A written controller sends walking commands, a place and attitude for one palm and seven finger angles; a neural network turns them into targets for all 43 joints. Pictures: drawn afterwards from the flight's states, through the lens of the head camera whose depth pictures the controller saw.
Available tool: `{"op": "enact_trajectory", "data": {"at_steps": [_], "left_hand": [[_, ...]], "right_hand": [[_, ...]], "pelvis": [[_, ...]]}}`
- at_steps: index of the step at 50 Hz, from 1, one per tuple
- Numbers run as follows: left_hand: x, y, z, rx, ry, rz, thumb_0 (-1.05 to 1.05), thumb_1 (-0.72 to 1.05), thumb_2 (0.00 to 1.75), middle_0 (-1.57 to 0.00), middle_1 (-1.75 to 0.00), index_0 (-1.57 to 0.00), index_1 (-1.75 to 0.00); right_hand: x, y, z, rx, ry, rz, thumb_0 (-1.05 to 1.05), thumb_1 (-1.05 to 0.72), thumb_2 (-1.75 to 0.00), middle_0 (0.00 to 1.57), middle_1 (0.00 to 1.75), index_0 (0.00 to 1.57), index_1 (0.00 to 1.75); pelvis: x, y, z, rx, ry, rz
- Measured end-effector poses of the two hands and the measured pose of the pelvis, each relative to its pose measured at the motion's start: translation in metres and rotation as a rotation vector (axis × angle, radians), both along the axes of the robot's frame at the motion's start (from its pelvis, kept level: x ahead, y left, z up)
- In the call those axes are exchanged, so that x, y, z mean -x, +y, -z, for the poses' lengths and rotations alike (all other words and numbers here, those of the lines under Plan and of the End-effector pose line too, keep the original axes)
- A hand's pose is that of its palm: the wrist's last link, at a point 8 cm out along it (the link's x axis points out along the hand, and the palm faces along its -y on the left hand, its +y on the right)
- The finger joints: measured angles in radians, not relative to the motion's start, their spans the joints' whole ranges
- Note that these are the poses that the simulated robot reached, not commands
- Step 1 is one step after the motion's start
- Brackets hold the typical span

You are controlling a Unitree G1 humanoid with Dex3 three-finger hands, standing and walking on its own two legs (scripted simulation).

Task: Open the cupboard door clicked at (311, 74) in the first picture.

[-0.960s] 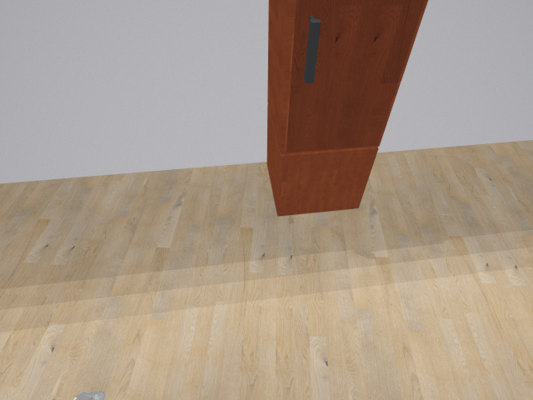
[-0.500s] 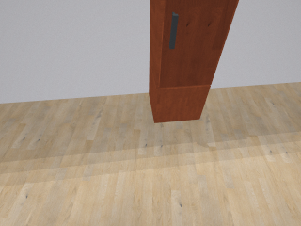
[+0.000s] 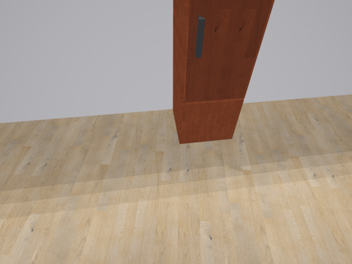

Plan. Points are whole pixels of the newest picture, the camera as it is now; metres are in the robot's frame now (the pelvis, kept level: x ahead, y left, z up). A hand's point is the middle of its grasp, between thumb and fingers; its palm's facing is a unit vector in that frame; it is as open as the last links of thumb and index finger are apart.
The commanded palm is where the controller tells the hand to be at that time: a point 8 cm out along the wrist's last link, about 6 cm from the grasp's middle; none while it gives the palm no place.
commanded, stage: look at it before walking up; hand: left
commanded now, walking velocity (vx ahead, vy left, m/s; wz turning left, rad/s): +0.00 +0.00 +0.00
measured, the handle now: (198, 36) +1.06 -0.05 +0.06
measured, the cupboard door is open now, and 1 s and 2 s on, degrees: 0 0 0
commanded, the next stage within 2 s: walk to a spot facing it in 0.48 s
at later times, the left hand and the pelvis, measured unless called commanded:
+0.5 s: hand out of the picture +0.07 +0.25 -0.16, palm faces -0.03 -0.94 -0.33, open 7.4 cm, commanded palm none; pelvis +0.00 +0.00 +0.00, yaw +0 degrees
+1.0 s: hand out of the picture +0.06 +0.18 -0.18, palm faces -0.15 -0.95 -0.28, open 7.4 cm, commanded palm none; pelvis -0.02 -0.02 -0.03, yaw -11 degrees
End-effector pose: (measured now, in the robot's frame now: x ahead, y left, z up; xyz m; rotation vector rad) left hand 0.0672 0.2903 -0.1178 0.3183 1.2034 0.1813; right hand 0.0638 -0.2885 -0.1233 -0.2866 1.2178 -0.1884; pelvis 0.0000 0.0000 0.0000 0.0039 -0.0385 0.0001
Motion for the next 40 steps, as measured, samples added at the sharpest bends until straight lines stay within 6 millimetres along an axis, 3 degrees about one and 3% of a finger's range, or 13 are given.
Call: {"op": "enact_trajectory", "data": {"at_steps": [33,40], "left_hand": [[0.002,0.002,0.001,-0.001,0.022,-0.007,0.00,0.90,0.89,-0.20,-0.30,-0.21,-0.30],[0.001,-0.012,0.014,0.019,0.063,0.028,0.00,0.90,0.89,-0.20,-0.30,-0.20,-0.30]], "right_hand": [[-0.013,-0.002,-0.004,0.011,-0.013,-0.006,0.01,-0.90,-0.90,0.20,0.30,0.21,0.30],[-0.002,0.011,0.006,-0.016,-0.048,0.066,0.01,-0.90,-0.90,0.20,0.30,0.20,0.30]], "pelvis": [[-0.004,0.000,-0.001,0.002,0.006,0.010],[0.002,0.000,0.007,-0.006,0.018,0.080]]}}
